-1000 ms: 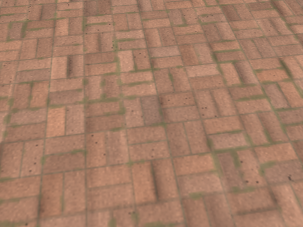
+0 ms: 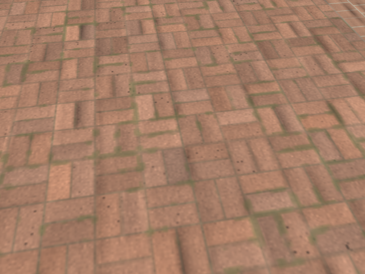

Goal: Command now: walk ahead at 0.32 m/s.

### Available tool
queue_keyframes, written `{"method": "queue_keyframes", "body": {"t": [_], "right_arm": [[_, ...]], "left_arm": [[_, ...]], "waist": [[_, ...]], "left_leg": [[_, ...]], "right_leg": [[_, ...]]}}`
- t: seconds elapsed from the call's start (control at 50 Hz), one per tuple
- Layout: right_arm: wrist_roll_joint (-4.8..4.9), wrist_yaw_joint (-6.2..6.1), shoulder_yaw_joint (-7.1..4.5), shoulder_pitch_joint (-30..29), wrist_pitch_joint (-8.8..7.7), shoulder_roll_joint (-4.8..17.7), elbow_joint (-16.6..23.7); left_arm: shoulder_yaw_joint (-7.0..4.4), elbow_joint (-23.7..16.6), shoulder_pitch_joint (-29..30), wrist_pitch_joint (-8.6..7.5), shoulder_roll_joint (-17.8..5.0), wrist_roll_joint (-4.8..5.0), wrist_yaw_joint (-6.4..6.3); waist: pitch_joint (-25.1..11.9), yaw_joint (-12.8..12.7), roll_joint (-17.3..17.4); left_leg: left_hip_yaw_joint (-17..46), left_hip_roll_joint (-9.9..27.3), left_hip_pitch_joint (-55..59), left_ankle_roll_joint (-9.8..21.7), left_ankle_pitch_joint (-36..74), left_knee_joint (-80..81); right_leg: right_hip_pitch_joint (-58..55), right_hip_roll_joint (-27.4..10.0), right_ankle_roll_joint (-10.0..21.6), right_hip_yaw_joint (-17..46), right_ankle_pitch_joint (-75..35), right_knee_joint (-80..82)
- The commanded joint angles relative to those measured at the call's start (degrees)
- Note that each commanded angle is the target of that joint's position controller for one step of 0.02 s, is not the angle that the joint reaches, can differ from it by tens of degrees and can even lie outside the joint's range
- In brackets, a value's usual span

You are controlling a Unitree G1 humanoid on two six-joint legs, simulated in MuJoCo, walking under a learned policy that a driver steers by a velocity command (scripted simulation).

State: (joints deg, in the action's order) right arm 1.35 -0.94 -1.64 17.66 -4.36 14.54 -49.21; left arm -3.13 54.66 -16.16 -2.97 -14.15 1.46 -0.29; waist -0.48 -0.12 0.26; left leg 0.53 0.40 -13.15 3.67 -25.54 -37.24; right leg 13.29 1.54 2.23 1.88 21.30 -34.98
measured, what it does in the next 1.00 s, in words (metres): walks ahead: right foot, then left foot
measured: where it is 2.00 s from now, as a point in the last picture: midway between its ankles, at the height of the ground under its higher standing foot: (171, 209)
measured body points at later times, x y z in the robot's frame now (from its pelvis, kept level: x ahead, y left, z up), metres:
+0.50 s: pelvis +0.18 -0.01 +0.00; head +0.22 -0.02 +0.44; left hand +0.38 +0.23 -0.10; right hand +0.19 -0.28 -0.14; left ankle +0.02 +0.13 -0.65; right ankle +0.30 -0.10 -0.73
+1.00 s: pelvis +0.26 +0.01 +0.01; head +0.27 +0.02 +0.46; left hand +0.34 +0.27 -0.13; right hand +0.33 -0.23 -0.13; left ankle +0.25 +0.13 -0.73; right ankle +0.30 -0.10 -0.73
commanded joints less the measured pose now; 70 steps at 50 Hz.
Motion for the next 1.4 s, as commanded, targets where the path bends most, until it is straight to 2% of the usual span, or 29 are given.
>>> {"method": "queue_keyframes", "body": {"t": [0.02, 0.06, 0.08, 0.1, 0.16, 0.26, 0.3, 0.38, 0.4, 0.42, 0.44, 0.46, 0.5, 0.58, 0.7, 0.74, 0.76, 0.8, 0.96, 1.0, 1.06, 1.1, 1.18, 1.2, 1.22, 1.24, 1.28, 1.34, 1.4], "right_arm": [[0.53, 0.87, -0.74, -2.4, -2.74, 3.7, 4.8], [0.19, 1.37, -2.46, 9.7, -3.26, 8.3, 0.0], [-0.07, 1.49, -4.77, 18.7, -2.9, 14.6, -2.9], [-0.81, 1.71, -3.8, 19.1, -2.21, 11.7, -2.6], [-1.24, 1.57, -1.86, 13.6, -0.85, 6.7, -1.1], [-1.44, -0.53, -1.09, 6.9, 0.61, 7.0, 0.5], [-1.19, -1.06, -2.01, 9.0, 0.2, 10.4, -0.6], [-0.65, -0.95, -2.3, 4.3, 0.19, 9.9, 0.2], [-1.28, -0.79, -2.02, 5.7, 0.34, 8.9, 0.5], [-3.06, -0.33, -0.26, 13.8, 0.37, 2.9, 0.5], [-1.05, 0.12, 0.47, 21.8, 0.57, 0.3, -2.5], [0.16, 0.3, -1.1, 18.1, 1.22, 6.1, -2.5], [-0.25, -0.93, -1.73, 7.5, 3.05, 6.8, -0.1], [-1.72, -2.62, -1.38, 8.3, 5.34, 3.5, 0.2], [-3.29, -1.71, -1.37, 6.1, 5.71, 3.8, -0.4], [-3.22, -2.11, -2.08, 1.0, 5.56, 8.9, 1.4], [-3.07, -2.03, -1.69, -1.6, 4.8, 7.3, 1.4], [-3.21, -1.67, -0.94, -4.5, 3.15, 4.8, 0.9], [-1.84, -1.35, -0.95, -0.3, 1.8, 4.6, -2.0], [-1.31, -1.32, -1.37, 1.2, 2.26, 5.4, -3.2], [-0.26, -1.22, -2.46, 3.3, 2.07, 8.2, -3.4], [0.22, -1.1, -3.17, 4.3, 0.87, 9.6, -4.2], [0.8, -0.21, -3.18, -4.3, 0.77, 8.5, -1.7], [0.76, -0.06, -2.61, -7.9, 0.62, 6.3, 0.1], [0.31, -0.11, -1.58, -8.5, -0.19, 1.8, 2.6], [0.7, -0.38, -2.2, -7.3, -0.87, 4.0, 2.2], [2.17, 0.27, -2.74, -3.6, -1.1, 4.7, 0.3], [1.16, 1.08, -3.23, -5.6, -0.38, 3.6, 0.6], [0.74, 2.19, -2.62, -9.1, 0.59, 1.3, 3.0]], "left_arm": [[-1.78, -3.3, 2.4, -1.44, -10.1, 0.35, 0.44], [-0.99, -7.3, 12.1, -1.96, -7.6, 0.26, 0.61], [-0.69, -9.6, 14.9, -3.47, -6.3, -0.58, 0.73], [-0.7, -9.1, 12.8, -4.3, -6.8, -1.06, 0.91], [0.17, -10.1, 14.2, -3.76, -4.5, 1.28, 1.96], [2.09, -13.0, 19.3, -3.38, 0.7, -0.96, 3.41], [1.25, -13.8, 19.0, -3.06, -2.2, -0.64, 3.33], [-1.7, -9.2, 5.2, -2.25, -9.1, -1.35, 1.92], [-2.27, -8.1, 1.3, -2.05, -11.3, -2.0, 1.25], [-2.49, -7.3, -2.5, -1.71, -15.1, -3.88, 0.87], [-1.16, -6.9, -3.6, -1.37, -11.2, -3.75, 1.63], [-0.98, -7.9, 2.7, -1.08, -9.6, -1.75, 2.21], [0.65, -9.2, 12.8, -0.9, -4.8, -0.96, 2.14], [0.28, -7.3, 17.1, -0.81, -5.7, -3.49, 1.51], [0.69, -4.9, 15.4, 0.92, -4.7, -1.66, -0.11], [0.63, -3.8, 11.0, 1.58, -4.3, -1.45, -0.32], [0.61, -3.3, 11.1, 1.78, -4.6, -1.86, -0.75], [0.65, -2.0, 9.2, 1.98, -3.9, -2.35, -1.17], [0.62, 2.1, 8.9, 1.64, -4.3, -1.63, -0.81], [0.53, 3.7, 7.3, 1.94, -4.2, -1.08, -0.93], [0.37, 2.7, 10.1, 0.92, -3.7, -0.58, -0.58], [0.5, 1.3, 12.7, -1.08, -3.2, -0.36, 0.18], [-0.86, 5.9, 1.4, -3.29, -5.4, 0.07, 1.0], [-2.06, 7.7, -5.4, -3.13, -8.8, -0.35, 0.51], [-3.81, 9.0, -12.7, -2.87, -15.1, -0.31, 0.21], [-2.69, 8.6, -12.8, -3.17, -12.0, -1.26, 0.11], [-0.86, 5.6, -5.3, -3.9, -6.2, -1.44, -0.06], [0.2, 4.8, -2.7, -3.75, -3.8, -1.77, 0.25], [-0.09, 4.4, -2.9, -3.35, -6.3, -2.32, -0.49]], "waist": [[6.3, 1.3, -9.6], [3.1, 7.2, -1.0], [-0.9, 9.6, 13.0], [-0.9, 8.6, 15.5], [6.7, 4.8, 2.7], [6.7, 2.4, 5.1], [4.1, 1.5, 7.9], [-4.2, -6.9, 7.8], [-7.3, -7.9, 4.3], [-16.2, -4.3, -10.8], [-28.2, -2.4, -15.5], [-20.4, -1.9, -8.4], [-5.2, 0.1, -2.1], [-2.2, 3.8, -7.3], [-2.4, 4.3, -4.7], [4.8, -0.2, 4.8], [6.0, -1.0, 8.2], [5.2, -2.6, 10.5], [-0.6, 0.4, 0.0], [-1.5, 0.6, 0.9], [5.5, 2.2, 5.9], [9.3, 2.4, 7.9], [4.0, -5.0, 5.6], [2.4, -8.0, 0.5], [-1.0, -9.4, -14.7], [-1.4, -9.2, -13.0], [2.3, -4.2, -5.3], [4.3, -2.6, -5.1], [5.1, -2.5, -3.6]], "left_leg": [[-1.3, -0.7, -7.8, 2.9, 0.9, 3.4], [5.9, 2.4, 10.4, 4.9, 12.7, 11.8], [21.9, 11.2, 27.1, 8.7, 23.9, 17.0], [32.2, 19.6, 32.4, 12.6, 35.4, 19.4], [22.0, 19.1, 30.2, 11.3, 35.4, 21.5], [1.8, 6.4, 5.5, 4.6, 47.3, 27.7], [2.6, 8.2, 5.0, 4.1, 48.3, 27.8], [2.3, 7.7, 10.2, -0.4, 56.9, 10.9], [1.6, 5.2, 5.2, -2.4, 48.9, 0.8], [1.0, -0.9, -8.6, -5.0, 8.8, -21.4], [8.4, -5.6, -11.3, -6.1, -15.4, -35.0], [9.1, -2.2, -12.5, -6.1, -12.7, -38.1], [4.4, 2.5, -14.9, -6.3, -6.5, -33.3], [1.9, 3.9, -1.2, -6.6, -1.9, -15.8], [-0.7, 2.2, 10.1, -3.6, 11.9, 4.0], [6.3, 6.8, -4.2, -0.1, -4.2, 15.7], [6.9, 6.2, -12.4, 0.1, -13.1, 19.9], [6.7, 5.8, -14.7, -2.1, -10.6, 22.2], [2.3, 3.3, -0.6, -2.1, 17.2, 13.8], [2.5, 2.9, 0.0, -0.5, 6.2, 14.8], [15.0, 11.1, 1.4, 6.0, -14.9, 22.2], [24.6, 18.0, 3.7, 10.3, -10.8, 25.2], [15.0, 10.7, -4.2, 5.6, 9.1, 18.2], [8.7, 5.4, -12.6, 2.2, 13.4, 8.1], [-0.5, -3.2, -24.4, -2.4, 6.9, -10.9], [5.2, -3.6, -30.9, -2.9, -6.6, -24.8], [9.5, 1.5, -34.4, -0.3, 1.7, -31.3], [7.0, 4.6, -32.4, 0.3, 12.6, -26.4], [3.8, 5.2, -31.6, -1.7, 17.5, -22.0]], "right_leg": [[-0.3, -15.3, 12.1, 24.9, 8.4, 17.3], [10.3, -6.6, 5.6, 9.4, -14.1, 1.9], [24.3, 1.6, 0.3, -1.8, -19.2, -19.1], [36.5, 2.0, -1.1, -0.7, 8.4, -29.5], [49.0, -5.5, 1.4, 0.2, 5.7, -37.3], [19.2, -1.5, -2.3, -7.9, -18.1, -6.8], [9.7, 0.5, -2.4, -6.5, -25.6, -0.7], [-6.8, 2.0, 1.7, -3.7, -30.4, 6.9], [-15.6, -2.6, 3.6, -0.5, -42.6, 6.3], [-32.6, -18.3, 12.3, 14.7, -67.6, 0.1], [-35.1, -26.1, 20.4, 31.3, -63.8, 7.0], [-23.5, -23.1, 18.5, 27.4, -45.6, 12.2], [-4.9, -17.4, 13.2, 16.8, -25.6, 17.9], [12.7, -11.4, 10.7, 6.8, -17.3, 22.7], [17.1, -9.3, 5.1, 6.5, 12.1, 22.1], [11.9, -3.1, -0.3, 0.9, 10.3, 16.7], [3.7, -2.1, -1.4, -0.5, 3.1, 13.0], [-3.0, -2.1, -1.4, -1.2, -5.8, 9.6], [-1.7, -3.7, 0.2, 0.2, -17.8, 10.4], [-1.3, -1.3, 0.6, -2.4, -6.3, 7.6], [11.9, 0.6, 1.2, -5.0, 5.6, -1.2], [17.8, -1.8, 2.5, -3.4, 2.2, -4.9], [-4.9, -1.3, 2.8, -3.4, -7.2, 9.3], [-15.0, -6.5, 3.9, 4.1, -5.5, 13.0], [-26.2, -17.5, 9.6, 22.3, -1.4, 20.1], [-27.2, -24.5, 13.8, 32.5, -5.1, 22.2], [-24.0, -21.8, 10.1, 21.1, -8.2, 21.8], [-19.3, -16.5, 4.7, 6.1, -21.6, 23.4], [-15.3, -15.5, 5.6, -0.5, -27.6, 25.8]]}}
Velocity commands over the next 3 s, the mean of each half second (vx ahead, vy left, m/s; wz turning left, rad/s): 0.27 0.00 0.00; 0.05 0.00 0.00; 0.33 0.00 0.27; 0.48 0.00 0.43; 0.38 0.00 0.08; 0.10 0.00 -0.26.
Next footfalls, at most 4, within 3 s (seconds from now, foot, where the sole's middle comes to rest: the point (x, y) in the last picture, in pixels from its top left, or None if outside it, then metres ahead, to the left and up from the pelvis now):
0.40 right None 0.34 -0.10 -0.76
0.72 left None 0.29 0.13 -0.76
1.68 left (146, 235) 0.68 0.17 -0.76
2.22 right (167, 161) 1.05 0.10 -0.76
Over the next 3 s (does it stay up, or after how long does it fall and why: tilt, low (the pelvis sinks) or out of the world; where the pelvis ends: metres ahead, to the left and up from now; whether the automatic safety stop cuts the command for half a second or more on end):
stays up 1.02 0.17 0.00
